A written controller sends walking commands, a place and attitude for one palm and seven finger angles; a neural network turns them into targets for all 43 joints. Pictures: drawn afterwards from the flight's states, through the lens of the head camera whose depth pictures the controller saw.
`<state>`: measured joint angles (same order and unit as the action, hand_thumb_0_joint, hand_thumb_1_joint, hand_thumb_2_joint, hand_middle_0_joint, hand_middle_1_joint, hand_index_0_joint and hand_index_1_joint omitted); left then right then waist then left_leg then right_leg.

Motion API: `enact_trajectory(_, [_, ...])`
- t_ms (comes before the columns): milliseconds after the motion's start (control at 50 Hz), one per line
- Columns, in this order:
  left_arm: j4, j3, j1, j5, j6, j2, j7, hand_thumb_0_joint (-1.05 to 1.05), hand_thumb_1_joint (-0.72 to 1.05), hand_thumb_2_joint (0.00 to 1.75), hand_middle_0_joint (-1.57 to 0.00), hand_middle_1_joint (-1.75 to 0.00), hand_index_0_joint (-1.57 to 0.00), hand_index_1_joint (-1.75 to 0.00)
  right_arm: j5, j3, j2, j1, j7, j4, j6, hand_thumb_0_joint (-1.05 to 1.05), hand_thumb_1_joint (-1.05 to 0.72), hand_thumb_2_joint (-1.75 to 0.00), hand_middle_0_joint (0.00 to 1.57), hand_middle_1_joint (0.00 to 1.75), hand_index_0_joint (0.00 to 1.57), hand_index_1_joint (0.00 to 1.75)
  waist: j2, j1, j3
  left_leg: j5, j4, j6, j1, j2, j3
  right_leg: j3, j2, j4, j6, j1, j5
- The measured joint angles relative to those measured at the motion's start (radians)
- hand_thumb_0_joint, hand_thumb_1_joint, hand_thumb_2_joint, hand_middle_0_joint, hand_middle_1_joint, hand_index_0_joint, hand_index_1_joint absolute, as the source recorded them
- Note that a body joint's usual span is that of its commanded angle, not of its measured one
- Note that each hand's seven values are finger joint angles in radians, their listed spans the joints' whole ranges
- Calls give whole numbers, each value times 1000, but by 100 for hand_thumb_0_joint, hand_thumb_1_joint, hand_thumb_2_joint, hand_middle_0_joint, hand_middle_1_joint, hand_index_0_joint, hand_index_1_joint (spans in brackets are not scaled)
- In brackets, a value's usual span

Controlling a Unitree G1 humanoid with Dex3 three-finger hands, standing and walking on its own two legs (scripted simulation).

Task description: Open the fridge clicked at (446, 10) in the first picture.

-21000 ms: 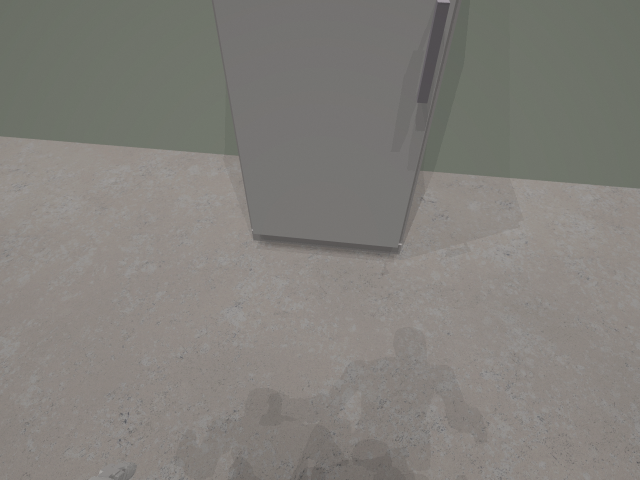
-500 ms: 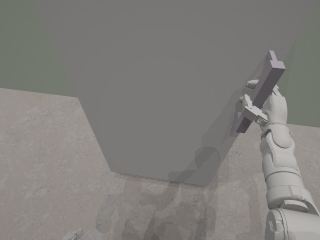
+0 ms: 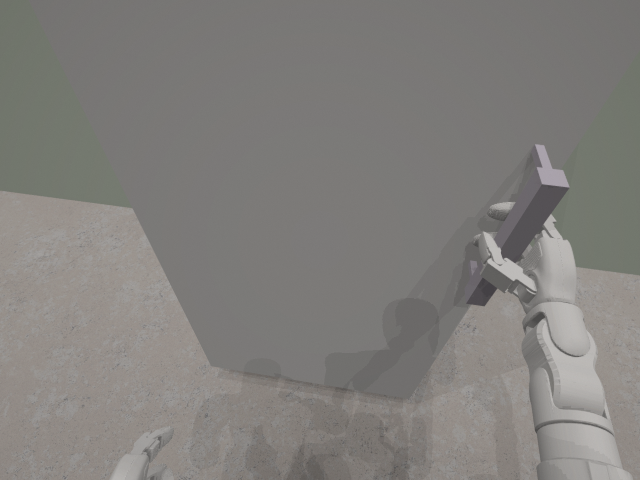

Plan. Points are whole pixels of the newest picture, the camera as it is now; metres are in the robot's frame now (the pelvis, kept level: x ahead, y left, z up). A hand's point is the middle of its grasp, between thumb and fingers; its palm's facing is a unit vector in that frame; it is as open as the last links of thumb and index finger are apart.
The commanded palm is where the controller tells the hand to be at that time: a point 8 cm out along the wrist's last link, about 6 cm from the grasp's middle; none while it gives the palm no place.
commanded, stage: pull the door a little, standing still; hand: right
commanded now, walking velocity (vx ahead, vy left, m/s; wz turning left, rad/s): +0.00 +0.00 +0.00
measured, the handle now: (503, 234) +0.42 -0.20 +0.10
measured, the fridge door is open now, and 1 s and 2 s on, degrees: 0 0 6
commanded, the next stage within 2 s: walk backward, drawing the door open in 0.24 s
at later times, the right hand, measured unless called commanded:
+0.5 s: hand (497, 266) +0.36 -0.18 +0.10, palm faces +0.04 +0.99 -0.16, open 6.4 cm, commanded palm +0.33 -0.22 +0.09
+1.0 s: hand (493, 253) +0.38 -0.17 +0.11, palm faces +0.12 +0.98 -0.13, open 6.2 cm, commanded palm +0.34 -0.22 +0.09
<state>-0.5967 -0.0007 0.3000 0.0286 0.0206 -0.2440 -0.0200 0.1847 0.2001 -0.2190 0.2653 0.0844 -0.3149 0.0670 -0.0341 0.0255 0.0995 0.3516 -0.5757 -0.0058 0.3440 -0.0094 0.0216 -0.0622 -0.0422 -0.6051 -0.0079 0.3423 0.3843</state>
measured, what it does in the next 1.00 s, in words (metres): walks ahead: left foot, then right foot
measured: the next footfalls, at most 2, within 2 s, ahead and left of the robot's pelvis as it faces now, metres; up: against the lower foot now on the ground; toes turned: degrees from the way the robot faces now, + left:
left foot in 0.70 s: +0.21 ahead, +0.00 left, +0.00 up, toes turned +6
right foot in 1.00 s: +0.38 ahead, -0.17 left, +0.00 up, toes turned -7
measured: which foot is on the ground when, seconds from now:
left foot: down 0.00-0.52, up 0.54-0.68, down 0.70-1.00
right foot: down 0.00-0.66, up 0.68-0.98, down 1.00-1.00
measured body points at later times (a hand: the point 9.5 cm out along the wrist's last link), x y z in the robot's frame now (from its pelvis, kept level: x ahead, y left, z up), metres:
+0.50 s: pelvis +0.09 -0.03 +0.03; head +0.14 -0.02 +0.48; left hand +0.23 +0.22 -0.07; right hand +0.35 -0.23 +0.12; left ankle -0.04 +0.10 -0.68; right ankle -0.05 -0.13 -0.68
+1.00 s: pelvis +0.21 -0.04 -0.02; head +0.21 -0.03 +0.43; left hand +0.38 +0.18 -0.10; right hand +0.37 -0.23 +0.11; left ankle +0.17 -0.01 -0.73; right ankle +0.34 -0.16 -0.73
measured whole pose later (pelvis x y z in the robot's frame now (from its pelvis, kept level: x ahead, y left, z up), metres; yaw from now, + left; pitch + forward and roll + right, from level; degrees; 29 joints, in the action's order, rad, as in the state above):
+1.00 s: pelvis +0.21 -0.04 -0.02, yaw -3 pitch -5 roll +1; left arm -0.57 0.04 0.23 -0.03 0.06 -0.21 -0.07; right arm 0.02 -0.09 -0.18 -0.61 -0.08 0.51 0.19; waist -0.03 0.00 -0.08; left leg 0.44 -0.67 -0.09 0.15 -0.07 0.20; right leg -0.06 -0.04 -0.59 -0.03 0.41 0.05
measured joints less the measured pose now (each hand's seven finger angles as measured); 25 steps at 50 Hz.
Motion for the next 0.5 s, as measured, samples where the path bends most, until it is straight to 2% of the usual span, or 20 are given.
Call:
enact_trajectory(80, [-6, 1, -26, -3, -7, 7, 1, 1, 90, 89, -20, -30, -20, -30, -2, -15, 18, -16, -6, 23, -19, 3, -68, -77, 33, 140, 34, 140, -1, -13, 0, -22, -5, 2, -8, 5, 6, 8, 5, -3, 1, -7, -24])
enact_trajectory(180, [22, 13, -36, -5, 2, 19, 9, 1, 90, 89, -20, -30, -20, -30, 4, -22, 26, -103, -21, 100, -37, 3, -69, -77, 31, 140, 33, 140, -3, -16, 9, -45, 9, -3, -38, 7, 2, 3, 9, 17, -3, -47, -44])
enact_trajectory(280, [48, 22, -45, -8, 5, 32, 21, 1, 90, 89, -20, -30, -20, -30, 17, -19, 32, -246, -36, 251, -53, 3, -71, -75, 28, 140, 30, 140, -2, -19, 12, -49, 27, -3, -70, 7, 1, -9, 7, 31, -4, -92, -42])
enact_trajectory(360, [69, 27, -43, -13, 4, 37, 30, 1, 90, 89, -20, -30, -20, -30, 25, -16, 46, -429, -52, 434, -83, 4, -71, -74, 26, 140, 28, 140, -6, -31, 14, -93, 40, -10, -95, 7, 16, -14, 4, 34, 0, -132, -73])
enact_trajectory(440, [57, 28, -51, -30, 0, 19, -13, 1, 90, 89, -20, -30, -20, -30, -64, -78, 8, -508, -89, 484, -20, -1, -63, -74, 31, 140, 29, 140, -10, -30, -37, -158, 38, -11, -143, 21, 33, 20, 19, -58, -3, -125, -162])
enact_trajectory(500, [51, 14, -48, -36, -8, -4, -39, 1, 90, 89, -20, -30, -20, -30, -101, -148, 8, -531, -112, 521, 5, -2, -60, -74, 35, 140, 33, 140, -10, -30, -78, -219, -28, -13, -142, 42, 58, 50, 37, -95, 4, -126, -221])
